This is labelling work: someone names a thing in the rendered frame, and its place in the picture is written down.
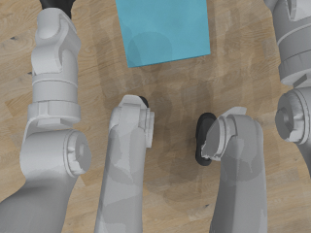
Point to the carton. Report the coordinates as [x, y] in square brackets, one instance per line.
[160, 31]

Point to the robot left forearm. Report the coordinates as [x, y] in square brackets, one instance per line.
[55, 71]

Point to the left robot hand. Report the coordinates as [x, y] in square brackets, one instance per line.
[64, 5]

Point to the left robot upper arm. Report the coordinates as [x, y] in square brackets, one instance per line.
[51, 162]

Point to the right robot foot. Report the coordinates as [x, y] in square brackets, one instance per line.
[203, 125]

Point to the right robot upper arm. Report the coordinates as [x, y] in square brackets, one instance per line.
[293, 120]

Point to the robot right shin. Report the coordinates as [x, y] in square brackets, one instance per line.
[206, 149]

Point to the robot right forearm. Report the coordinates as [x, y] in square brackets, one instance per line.
[292, 27]

